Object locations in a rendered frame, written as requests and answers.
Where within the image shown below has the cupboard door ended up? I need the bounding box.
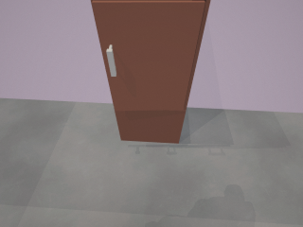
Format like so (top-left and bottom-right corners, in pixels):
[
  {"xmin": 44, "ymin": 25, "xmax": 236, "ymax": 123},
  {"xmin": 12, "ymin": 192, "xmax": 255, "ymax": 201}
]
[{"xmin": 92, "ymin": 0, "xmax": 205, "ymax": 112}]

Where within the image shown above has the handle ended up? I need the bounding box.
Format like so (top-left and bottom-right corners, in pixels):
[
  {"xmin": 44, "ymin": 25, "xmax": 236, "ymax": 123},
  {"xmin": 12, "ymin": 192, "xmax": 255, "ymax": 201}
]
[{"xmin": 106, "ymin": 44, "xmax": 116, "ymax": 77}]

